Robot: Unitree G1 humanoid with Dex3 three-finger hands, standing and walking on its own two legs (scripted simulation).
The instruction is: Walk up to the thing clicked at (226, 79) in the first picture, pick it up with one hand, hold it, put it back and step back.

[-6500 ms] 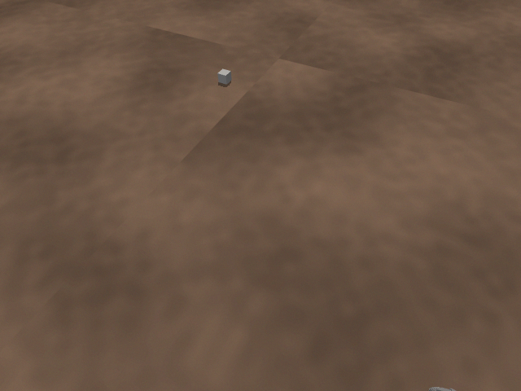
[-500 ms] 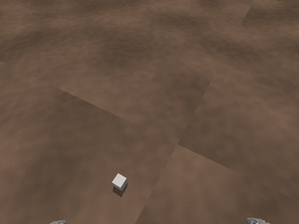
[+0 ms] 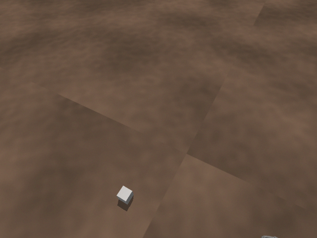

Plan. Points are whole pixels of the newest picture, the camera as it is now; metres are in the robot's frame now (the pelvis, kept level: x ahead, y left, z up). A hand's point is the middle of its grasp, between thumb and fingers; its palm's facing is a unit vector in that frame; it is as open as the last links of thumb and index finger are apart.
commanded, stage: stand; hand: left
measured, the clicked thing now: (125, 195) +0.45 +0.23 -0.75
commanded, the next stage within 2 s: none
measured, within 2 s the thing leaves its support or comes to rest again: neither
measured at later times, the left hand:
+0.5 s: hand out of the picture +0.10 +0.24 -0.15, palm faces -0.03 -0.94 -0.34, open 7.4 cm
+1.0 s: hand out of the picture +0.09 +0.24 -0.15, palm faces -0.04 -0.94 -0.34, open 7.4 cm
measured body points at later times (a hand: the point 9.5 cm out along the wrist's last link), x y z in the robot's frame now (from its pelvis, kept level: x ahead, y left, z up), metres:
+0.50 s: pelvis +0.01 -0.01 +0.00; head +0.01 -0.01 +0.45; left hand +0.10 +0.29 -0.13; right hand +0.09 -0.31 -0.13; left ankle +0.03 +0.13 -0.75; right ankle +0.00 -0.14 -0.75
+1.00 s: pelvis +0.01 -0.01 +0.00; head +0.02 -0.01 +0.45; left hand +0.10 +0.29 -0.13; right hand +0.08 -0.31 -0.13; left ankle +0.03 +0.13 -0.75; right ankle +0.00 -0.14 -0.75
